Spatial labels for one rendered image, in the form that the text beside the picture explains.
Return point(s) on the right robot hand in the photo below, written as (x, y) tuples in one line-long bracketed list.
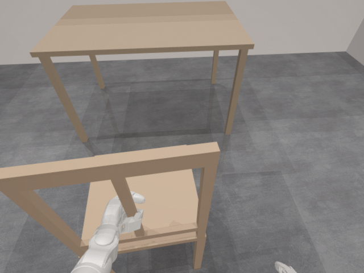
[(282, 268)]

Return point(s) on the table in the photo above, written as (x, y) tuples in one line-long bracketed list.
[(143, 28)]

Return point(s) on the robot left forearm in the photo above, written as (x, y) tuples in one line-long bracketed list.
[(102, 251)]

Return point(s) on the left robot hand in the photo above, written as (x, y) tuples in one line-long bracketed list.
[(115, 214)]

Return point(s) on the chair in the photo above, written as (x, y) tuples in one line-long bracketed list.
[(173, 212)]

